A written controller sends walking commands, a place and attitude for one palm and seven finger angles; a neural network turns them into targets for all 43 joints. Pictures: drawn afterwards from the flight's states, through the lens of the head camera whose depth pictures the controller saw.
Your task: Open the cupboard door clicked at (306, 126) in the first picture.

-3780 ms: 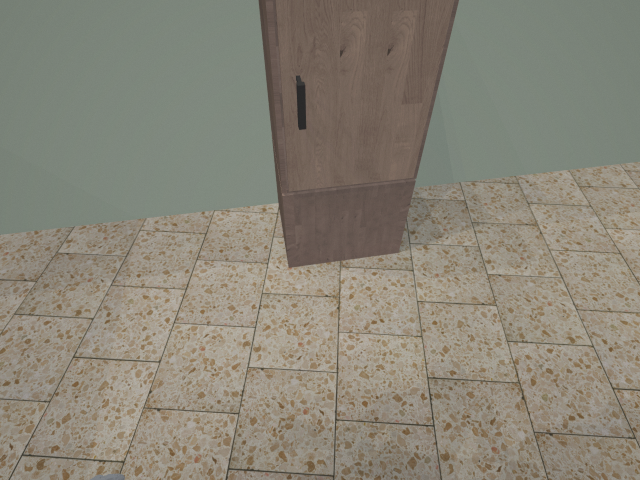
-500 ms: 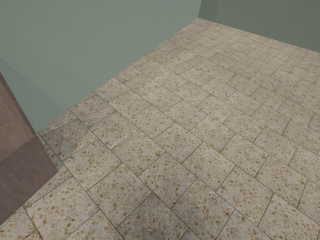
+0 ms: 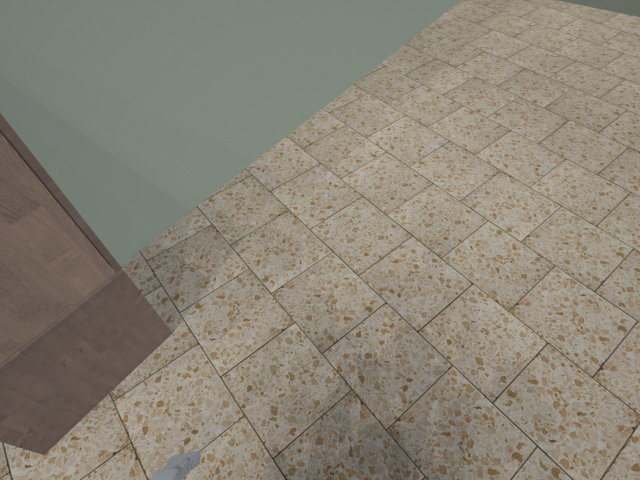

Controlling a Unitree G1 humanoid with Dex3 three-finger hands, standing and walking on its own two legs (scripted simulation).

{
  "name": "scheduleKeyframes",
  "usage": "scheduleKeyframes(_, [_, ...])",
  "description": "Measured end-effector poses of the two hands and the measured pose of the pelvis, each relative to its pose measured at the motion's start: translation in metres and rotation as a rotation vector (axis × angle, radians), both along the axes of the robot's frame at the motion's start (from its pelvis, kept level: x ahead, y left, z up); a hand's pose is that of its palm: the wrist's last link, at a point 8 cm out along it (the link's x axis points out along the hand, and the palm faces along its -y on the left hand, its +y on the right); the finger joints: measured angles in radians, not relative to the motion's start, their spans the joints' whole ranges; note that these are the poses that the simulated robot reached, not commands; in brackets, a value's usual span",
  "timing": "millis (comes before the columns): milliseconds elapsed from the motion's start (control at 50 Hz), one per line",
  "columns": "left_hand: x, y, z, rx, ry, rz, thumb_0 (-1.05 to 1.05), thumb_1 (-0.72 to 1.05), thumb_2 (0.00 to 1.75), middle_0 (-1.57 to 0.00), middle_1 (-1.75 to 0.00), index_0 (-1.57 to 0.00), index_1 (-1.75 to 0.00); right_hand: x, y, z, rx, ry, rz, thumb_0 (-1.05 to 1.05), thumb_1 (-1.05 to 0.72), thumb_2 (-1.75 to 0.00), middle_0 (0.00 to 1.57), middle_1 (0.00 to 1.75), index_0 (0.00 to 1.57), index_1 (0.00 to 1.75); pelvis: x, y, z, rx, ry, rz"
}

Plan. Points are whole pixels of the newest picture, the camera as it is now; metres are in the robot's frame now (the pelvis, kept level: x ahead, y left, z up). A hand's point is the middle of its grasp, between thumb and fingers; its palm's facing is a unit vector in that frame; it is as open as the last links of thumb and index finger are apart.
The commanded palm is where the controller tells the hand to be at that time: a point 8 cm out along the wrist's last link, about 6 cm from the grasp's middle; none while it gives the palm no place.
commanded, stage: turn to face it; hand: left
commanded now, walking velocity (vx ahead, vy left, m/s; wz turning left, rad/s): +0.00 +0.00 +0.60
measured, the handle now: out of the picture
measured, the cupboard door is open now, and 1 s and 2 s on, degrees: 0 0 0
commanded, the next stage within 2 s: take the last steps up to it in 1.36 s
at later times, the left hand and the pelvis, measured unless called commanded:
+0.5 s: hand out of the picture -0.01 +0.27 -0.18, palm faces +0.34 -0.90 -0.27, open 7.4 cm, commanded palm none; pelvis +0.02 +0.04 +0.00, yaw +18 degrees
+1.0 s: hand out of the picture +0.02 +0.21 -0.13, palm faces +0.57 -0.77 -0.29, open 7.4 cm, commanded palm none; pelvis +0.05 +0.00 +0.01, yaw +37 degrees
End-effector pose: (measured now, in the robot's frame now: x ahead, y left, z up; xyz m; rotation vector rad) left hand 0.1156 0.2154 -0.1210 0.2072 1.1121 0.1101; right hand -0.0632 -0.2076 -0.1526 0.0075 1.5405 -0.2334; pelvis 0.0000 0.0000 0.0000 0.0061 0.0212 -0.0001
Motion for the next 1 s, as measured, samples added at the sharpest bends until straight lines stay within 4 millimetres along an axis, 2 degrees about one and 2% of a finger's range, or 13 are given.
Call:
scheduleKeyframes(60, [-0.009,0.001,0.007,0.009,-0.019,0.055,0.01,0.91,0.90,-0.20,-0.30,-0.20,-0.30,0.044,-0.023,0.002,-0.025,-0.066,0.075,0.01,-0.90,-0.90,0.20,0.30,0.20,0.30,0.004,-0.004,0.004,0.011,-0.011,0.047])
scheduleKeyframes(120, [-0.026,0.007,0.008,0.014,-0.003,0.109,0.01,0.91,0.90,-0.21,-0.30,-0.20,-0.30,0.094,-0.040,0.007,-0.060,-0.152,0.151,0.01,-0.91,-0.90,0.20,0.30,0.20,0.30,0.006,-0.005,0.006,0.019,-0.019,0.088])
scheduleKeyframes(200, [-0.056,0.027,0.004,0.033,0.039,0.187,0.00,0.93,0.90,-0.21,-0.30,-0.20,-0.30,0.162,-0.049,0.019,-0.104,-0.269,0.256,0.00,-0.91,-0.90,0.19,0.30,0.20,0.30,0.009,-0.001,0.005,0.020,-0.025,0.139])
scheduleKeyframes(300, [-0.101,0.056,-0.013,0.029,0.131,0.281,0.00,0.92,0.90,-0.21,-0.30,-0.20,-0.30,0.237,-0.030,0.035,-0.146,-0.388,0.401,0.00,-0.91,-0.90,0.19,0.30,0.20,0.30,0.013,0.013,-0.003,0.006,-0.025,0.202])
scheduleKeyframes(380, [-0.136,0.082,-0.035,0.014,0.200,0.357,0.00,0.92,0.90,-0.21,-0.30,-0.20,-0.30,0.280,0.001,0.040,-0.171,-0.477,0.509,0.00,-0.91,-0.90,0.19,0.30,0.20,0.30,0.017,0.031,-0.017,-0.002,-0.019,0.246])
scheduleKeyframes(460, [-0.148,0.096,-0.030,0.018,0.228,0.410,0.01,0.92,0.90,-0.20,-0.30,-0.20,-0.30,0.287,0.024,0.050,-0.163,-0.493,0.561,0.00,-0.91,-0.90,0.19,0.30,0.20,0.30,0.018,0.038,-0.009,-0.017,-0.021,0.285])
scheduleKeyframes(540, [-0.141,0.101,-0.017,0.014,0.176,0.442,0.01,0.92,0.90,-0.20,-0.30,-0.20,-0.30,0.280,0.039,0.050,-0.130,-0.445,0.590,0.00,-0.90,-0.90,0.20,0.30,0.20,0.30,0.021,0.042,0.001,-0.024,-0.016,0.332])
scheduleKeyframes(640, [-0.129,0.098,-0.005,0.022,0.117,0.479,0.01,0.91,0.90,-0.20,-0.30,-0.20,-0.30,0.270,0.050,0.041,-0.072,-0.386,0.608,0.00,-0.90,-0.90,0.20,0.30,0.21,0.30,0.026,0.038,0.006,-0.024,-0.007,0.391])
scheduleKeyframes(720, [-0.116,0.087,0.002,0.035,0.074,0.503,0.01,0.91,0.90,-0.20,-0.30,-0.20,-0.30,0.265,0.046,0.029,-0.035,-0.344,0.614,0.00,-0.90,-0.90,0.20,0.30,0.21,0.30,0.031,0.029,0.005,-0.016,-0.003,0.439])
scheduleKeyframes(820, [-0.103,0.066,0.008,0.071,0.005,0.536,0.01,0.91,0.90,-0.20,-0.30,-0.20,-0.30,0.268,0.027,0.006,0.000,-0.300,0.628,0.00,-0.90,-0.90,0.20,0.30,0.21,0.30,0.039,0.008,-0.004,0.005,0.003,0.505])
scheduleKeyframes(920, [-0.116,0.040,0.020,0.078,0.000,0.594,0.01,0.91,0.90,-0.21,-0.30,-0.20,-0.30,0.282,0.015,0.005,0.004,-0.265,0.679,0.01,-0.90,-0.90,0.20,0.30,0.21,0.30,0.043,-0.001,0.002,0.021,-0.018,0.581])
scheduleKeyframes(1000, [-0.134,0.026,0.021,0.065,0.027,0.648,0.01,0.91,0.90,-0.21,-0.30,-0.20,-0.30,0.296,0.016,0.011,0.002,-0.264,0.730,0.01,-0.90,-0.90,0.20,0.30,0.20,0.30,0.046,-0.003,0.007,0.039,-0.022,0.637])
